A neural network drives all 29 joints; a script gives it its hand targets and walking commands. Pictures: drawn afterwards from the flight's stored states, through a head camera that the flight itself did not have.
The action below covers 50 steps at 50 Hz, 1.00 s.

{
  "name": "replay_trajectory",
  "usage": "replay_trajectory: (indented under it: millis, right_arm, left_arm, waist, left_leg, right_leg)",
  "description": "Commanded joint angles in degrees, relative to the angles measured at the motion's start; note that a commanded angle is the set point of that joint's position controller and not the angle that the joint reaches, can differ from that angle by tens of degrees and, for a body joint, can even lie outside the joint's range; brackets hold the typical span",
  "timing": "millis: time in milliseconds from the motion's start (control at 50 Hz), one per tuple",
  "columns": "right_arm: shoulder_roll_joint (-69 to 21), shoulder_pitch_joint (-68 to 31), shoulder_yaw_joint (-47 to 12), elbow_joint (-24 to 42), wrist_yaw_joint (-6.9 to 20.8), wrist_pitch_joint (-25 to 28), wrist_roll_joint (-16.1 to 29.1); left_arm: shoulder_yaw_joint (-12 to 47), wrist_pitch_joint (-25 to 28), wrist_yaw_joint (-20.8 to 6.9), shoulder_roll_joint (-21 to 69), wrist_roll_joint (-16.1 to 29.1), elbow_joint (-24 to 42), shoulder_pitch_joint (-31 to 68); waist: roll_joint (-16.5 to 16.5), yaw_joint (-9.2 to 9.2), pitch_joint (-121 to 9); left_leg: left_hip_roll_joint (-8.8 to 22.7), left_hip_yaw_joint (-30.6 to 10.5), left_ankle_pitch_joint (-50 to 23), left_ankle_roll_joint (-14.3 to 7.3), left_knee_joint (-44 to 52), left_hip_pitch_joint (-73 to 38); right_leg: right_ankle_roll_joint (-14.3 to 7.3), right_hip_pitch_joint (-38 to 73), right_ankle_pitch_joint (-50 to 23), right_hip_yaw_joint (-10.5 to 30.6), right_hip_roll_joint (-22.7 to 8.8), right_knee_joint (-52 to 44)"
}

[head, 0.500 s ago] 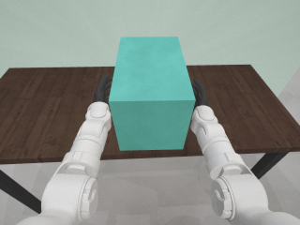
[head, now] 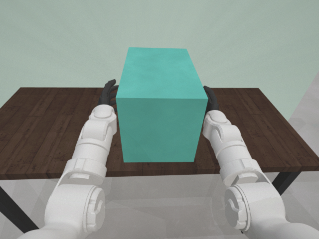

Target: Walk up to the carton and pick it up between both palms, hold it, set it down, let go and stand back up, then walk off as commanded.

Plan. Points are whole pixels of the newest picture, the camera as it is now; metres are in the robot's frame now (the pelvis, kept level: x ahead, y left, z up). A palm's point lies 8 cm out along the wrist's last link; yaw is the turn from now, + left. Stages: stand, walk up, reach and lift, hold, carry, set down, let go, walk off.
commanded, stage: reach and lift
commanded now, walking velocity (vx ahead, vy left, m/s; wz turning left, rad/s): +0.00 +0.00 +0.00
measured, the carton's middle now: (158, 99) +0.46 +0.01 +0.16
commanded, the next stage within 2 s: hold in 1.02 s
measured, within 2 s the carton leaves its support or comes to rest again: neither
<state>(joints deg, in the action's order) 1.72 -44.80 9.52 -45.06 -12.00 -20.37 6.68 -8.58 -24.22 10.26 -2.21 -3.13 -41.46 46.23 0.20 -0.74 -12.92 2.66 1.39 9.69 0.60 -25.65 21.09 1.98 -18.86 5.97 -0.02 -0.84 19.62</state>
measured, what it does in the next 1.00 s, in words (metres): stands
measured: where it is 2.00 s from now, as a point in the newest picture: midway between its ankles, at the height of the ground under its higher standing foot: outside the picture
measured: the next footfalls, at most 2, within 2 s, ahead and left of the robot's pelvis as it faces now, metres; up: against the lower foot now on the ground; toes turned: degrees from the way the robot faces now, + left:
none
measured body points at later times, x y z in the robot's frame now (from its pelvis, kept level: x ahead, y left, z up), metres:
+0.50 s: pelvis +0.00 +0.00 +0.00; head -0.05 +0.01 +0.45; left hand +0.41 +0.15 +0.19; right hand +0.41 -0.13 +0.17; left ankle +0.03 +0.12 -0.74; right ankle +0.04 -0.14 -0.74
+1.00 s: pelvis +0.00 +0.00 +0.00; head -0.06 +0.01 +0.45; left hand +0.40 +0.16 +0.22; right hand +0.40 -0.12 +0.20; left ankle +0.03 +0.12 -0.74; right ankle +0.04 -0.14 -0.74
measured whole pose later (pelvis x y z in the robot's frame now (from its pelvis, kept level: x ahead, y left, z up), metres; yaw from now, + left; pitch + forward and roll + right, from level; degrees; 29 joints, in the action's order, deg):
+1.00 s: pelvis +0.00 +0.00 +0.00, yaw +0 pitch +3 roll -2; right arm 2.1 -45.5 9.5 -38.8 -13.7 -28.5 10.5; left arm -9.6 -34.4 10.1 -2.1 -3.1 -33.4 46.6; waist -0.9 -0.7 -12.8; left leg 2.6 1.2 10.0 0.6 -24.9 17.5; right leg 2.0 -14.6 5.6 0.0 -0.8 17.5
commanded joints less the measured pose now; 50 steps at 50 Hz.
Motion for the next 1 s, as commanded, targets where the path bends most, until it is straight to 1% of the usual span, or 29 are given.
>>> replay_trajectory:
  millis: [0, 40, 80, 120, 140, 200, 220, 240, 260, 280, 300, 360, 380, 400, 480, 540, 560, 580, 620, 640, 680, 780, 820, 860, 880, 920, 940, 960, 980]
  right_arm:
    - [-39.1, -61.8, -25.0, 23.1, 8.6, 4.9, 9.7]
    - [-38.9, -61.5, -24.5, 21.5, 8.2, 4.4, 10.4]
    - [-37.7, -62.4, -24.3, 20.8, 8.5, 4.4, 10.7]
    - [-37.9, -61.2, -23.6, 20.3, 8.2, 3.8, 9.6]
    - [-38.2, -63.9, -25.8, 25.8, 8.0, 4.3, 11.2]
    - [-37.6, -60.4, -25.6, 21.2, 7.8, 2.8, 11.2]
    - [-36.5, -59.8, -24.4, 18.5, 8.2, 2.4, 10.9]
    - [-36.7, -59.5, -22.7, 17.9, 7.8, 2.3, 10.1]
    - [-37.7, -61.7, -23.9, 19.4, 8.0, 2.4, 10.1]
    - [-38.8, -64.5, -24.0, 22.4, 8.2, 3.2, 10.4]
    - [-38.1, -64.2, -22.0, 19.8, 8.1, 3.0, 9.5]
    - [-38.8, -63.1, -22.9, 21.1, 8.1, 2.8, 10.0]
    - [-38.0, -65.0, -23.1, 22.3, 7.8, 2.6, 10.0]
    - [-38.2, -62.9, -22.8, 21.0, 7.7, 2.3, 9.7]
    - [-39.2, -64.4, -26.8, 27.1, 7.0, 2.3, 12.7]
    - [-38.1, -62.8, -25.4, 21.3, 7.0, 0.6, 11.3]
    - [-38.6, -62.5, -24.9, 21.8, 6.9, 1.0, 11.5]
    - [-38.6, -64.4, -26.1, 23.4, 6.7, 0.8, 11.9]
    - [-36.6, -62.7, -24.7, 21.6, 6.9, 0.4, 12.1]
    - [-38.3, -66.3, -26.2, 26.2, 6.9, 0.7, 12.7]
    - [-38.4, -61.2, -27.3, 27.0, 6.5, 0.3, 13.7]
    - [-38.2, -63.9, -27.5, 29.1, 5.6, -1.0, 14.1]
    - [-37.9, -60.0, -27.9, 28.0, 5.1, -2.3, 14.3]
    - [-36.6, -59.6, -25.0, 22.3, 5.2, -3.2, 12.5]
    - [-35.0, -60.1, -24.4, 23.9, 5.3, -2.9, 13.1]
    - [-37.6, -58.4, -25.9, 24.4, 5.1, -3.3, 13.5]
    - [-36.5, -60.5, -24.8, 25.1, 4.9, -3.3, 13.1]
    - [-37.0, -57.5, -25.3, 24.8, 4.7, -3.8, 13.5]
    - [-37.7, -61.2, -27.0, 27.8, 4.6, -3.3, 14.4]
  left_arm:
    - [23.0, -0.5, -7.8, 52.5, 5.0, 20.6, 46.2]
    - [22.1, -0.9, -7.2, 53.2, 4.5, 17.2, 45.6]
    - [22.8, -0.9, -7.4, 53.3, 5.1, 19.9, 48.7]
    - [22.4, -1.3, -7.5, 52.4, 4.5, 19.8, 47.7]
    - [23.6, -1.7, -7.6, 52.7, 5.4, 20.4, 45.9]
    - [22.2, -1.8, -7.6, 51.8, 5.4, 21.1, 47.0]
    - [21.4, -2.3, -7.8, 51.4, 4.1, 21.2, 48.3]
    - [20.7, -3.2, -8.3, 51.9, 3.3, 18.7, 48.1]
    - [19.9, -3.4, -8.4, 50.1, 3.7, 18.0, 47.1]
    - [22.8, -2.5, -7.9, 52.1, 5.4, 21.5, 51.2]
    - [20.7, -3.0, -8.5, 51.7, 4.4, 16.5, 49.7]
    - [22.6, -2.4, -8.2, 52.4, 6.1, 20.9, 50.4]
    - [20.2, -2.8, -8.4, 51.0, 4.8, 16.9, 48.3]
    - [20.8, -2.5, -8.3, 52.1, 5.1, 19.2, 49.2]
    - [23.4, -3.0, -8.0, 52.5, 6.2, 22.7, 49.6]
    - [19.0, -4.1, -8.3, 50.0, 4.3, 19.6, 48.7]
    - [20.3, -4.2, -8.7, 50.2, 4.8, 20.6, 49.1]
    - [18.8, -4.4, -8.6, 49.2, 4.4, 21.3, 48.8]
    - [18.6, -4.8, -8.5, 49.4, 3.9, 21.0, 48.5]
    - [20.2, -4.9, -8.4, 50.1, 5.6, 21.2, 48.4]
    - [22.3, -4.9, -8.2, 51.7, 6.0, 27.0, 47.9]
    - [22.4, -6.4, -8.8, 49.7, 6.5, 26.8, 48.1]
    - [21.5, -7.3, -9.1, 48.7, 5.2, 27.6, 45.8]
    - [18.9, -8.1, -10.0, 47.4, 3.9, 22.6, 46.4]
    - [16.8, -9.4, -10.6, 47.8, 1.6, 20.8, 42.4]
    - [20.2, -8.7, -10.7, 48.1, 4.0, 27.8, 47.3]
    - [19.7, -9.0, -10.9, 47.8, 4.0, 25.3, 46.6]
    - [20.7, -9.2, -10.7, 49.0, 4.1, 28.1, 46.2]
    - [21.7, -9.2, -10.7, 49.5, 4.5, 27.8, 46.5]
  waist:
    - [-3.0, 3.11, -24.3]
    - [-3.3, 2.83, -21.7]
    - [-5.1, 3.87, -22.7]
    - [-3.5, 4.31, -21.7]
    - [-2.1, 2.92, -24.6]
    - [-3.2, 4.11, -23.3]
    - [-5.4, 3.97, -20.4]
    - [-5.2, 5.40, -17.9]
    - [-2.4, 3.24, -18.4]
    - [-3.9, 4.19, -22.3]
    - [-3.1, 4.48, -16.6]
    - [-3.2, 5.40, -22.5]
    - [-2.0, 4.00, -21.8]
    - [-2.3, 5.27, -21.4]
    - [-3.6, 4.18, -27.1]
    - [-1.6, 3.46, -18.2]
    - [-2.5, 4.35, -19.6]
    - [-0.2, 3.28, -21.1]
    - [-2.2, 3.18, -20.2]
    - [-0.7, 3.19, -22.9]
    - [-3.3, 4.72, -26.3]
    - [-0.9, 4.20, -24.0]
    - [-1.9, 4.77, -22.1]
    - [-1.9, 5.61, -16.1]
    - [-1.7, 5.18, -15.6]
    - [-3.5, 5.74, -19.4]
    - [-2.6, 5.70, -18.3]
    - [-3.1, 7.42, -17.8]
    - [-2.2, 6.35, -20.8]
  left_leg:
    - [-4.3, -4.7, -14.6, 3.0, 2.7, -22.3]
    - [-4.5, -5.3, -12.7, 3.2, 2.8, -21.5]
    - [-4.2, -5.3, -13.8, 3.5, 2.4, -22.6]
    - [-4.3, -5.5, -12.3, 3.5, 3.1, -22.1]
    - [-4.4, -5.3, -13.1, 3.3, 2.3, -22.4]
    - [-4.3, -5.6, -14.9, 3.5, 2.7, -23.2]
    - [-4.0, -6.0, -12.2, 3.8, 3.5, -23.0]
    - [-4.4, -5.4, -8.3, 3.4, 4.7, -21.2]
    - [-5.1, -4.5, -6.1, 2.3, 4.6, -18.5]
    - [-4.8, -5.2, -7.7, 2.8, 4.5, -20.2]
    - [-4.7, -5.0, -2.6, 2.3, 5.0, -17.3]
    - [-4.9, -5.3, -9.9, 2.9, 3.8, -20.2]
    - [-4.6, -5.0, -9.0, 2.7, 3.9, -19.7]
    - [-4.8, -5.2, -10.5, 2.6, 4.4, -20.3]
    - [-4.9, -5.1, -15.6, 3.2, 2.4, -23.3]
    - [-4.8, -5.1, -8.8, 2.2, 4.8, -19.0]
    - [-5.2, -4.9, -9.8, 2.5, 4.3, -19.4]
    - [-5.2, -4.2, -10.3, 1.7, 4.2, -18.8]
    - [-4.8, -4.6, -10.2, 2.4, 4.6, -20.0]
    - [-4.7, -4.7, -10.7, 2.0, 4.1, -19.7]
    - [-4.6, -5.3, -18.9, 3.0, 2.9, -23.2]
    - [-5.1, -4.9, -13.8, 2.4, 3.0, -21.0]
    - [-5.0, -5.0, -14.8, 2.5, 3.5, -21.1]
    - [-5.2, -4.6, -8.3, 2.0, 5.3, -18.4]
    - [-5.1, -4.5, -9.1, 2.0, 5.8, -18.2]
    - [-5.6, -4.0, -10.8, 2.1, 5.2, -18.9]
    - [-5.6, -3.8, -9.8, 2.2, 4.7, -18.1]
    - [-5.3, -4.5, -12.5, 2.6, 4.9, -19.3]
    - [-5.2, -4.7, -14.2, 2.5, 4.1, -19.7]
  right_leg:
    - [-2.2, 13.0, -2.4, -1.4, 6.7, -3.7]
    - [-2.0, 11.5, -0.2, -1.7, 6.7, -4.4]
    - [-2.5, 10.7, -0.2, -1.5, 6.3, -4.1]
    - [-2.0, 11.2, 0.4, -1.8, 6.4, -4.7]
    - [-1.9, 12.0, -0.7, -1.7, 6.9, -4.1]
    - [-1.9, 12.5, -1.8, -2.0, 6.7, -4.1]
    - [-2.4, 10.7, 1.3, -1.8, 6.8, -4.5]
    - [-2.4, 11.8, 2.4, -2.0, 6.0, -5.1]
    - [-2.0, 13.2, 3.8, -1.4, 5.7, -5.0]
    - [-2.3, 11.7, 3.3, -1.8, 6.2, -4.6]
    - [-2.4, 11.1, 6.2, -1.6, 5.6, -5.0]
    - [-2.2, 13.6, 0.2, -1.8, 6.0, -4.2]
    - [-2.2, 14.1, 0.9, -1.5, 6.2, -4.4]
    - [-2.1, 12.5, 0.1, -1.8, 6.4, -4.6]
    - [-1.7, 14.8, -4.1, -1.7, 6.6, -3.7]
    - [-2.0, 14.2, 0.8, -1.2, 6.4, -4.9]
    - [-1.6, 14.5, -0.7, -1.5, 6.2, -4.5]
    - [-1.5, 15.8, -1.6, -1.0, 6.3, -4.5]
    - [-2.1, 14.4, 0.6, -1.6, 6.7, -4.6]
    - [-2.1, 15.4, -1.4, -1.1, 6.6, -4.2]
    - [-1.9, 17.7, -8.6, -1.5, 7.1, -3.0]
    - [-1.5, 16.1, -4.4, -1.0, 7.0, -3.9]
    - [-1.6, 17.9, -6.0, -0.9, 6.9, -4.1]
    - [-1.4, 16.3, -0.5, -0.7, 6.1, -5.4]
    - [-1.9, 18.5, -1.6, -0.7, 6.4, -5.5]
    - [-1.8, 19.6, -3.9, -0.6, 6.0, -4.1]
    - [-1.7, 19.1, -2.7, 0.0, 5.8, -4.6]
    - [-1.9, 19.5, -5.7, -0.7, 6.4, -4.0]
    - [-1.6, 20.1, -6.9, -0.6, 6.9, -4.1]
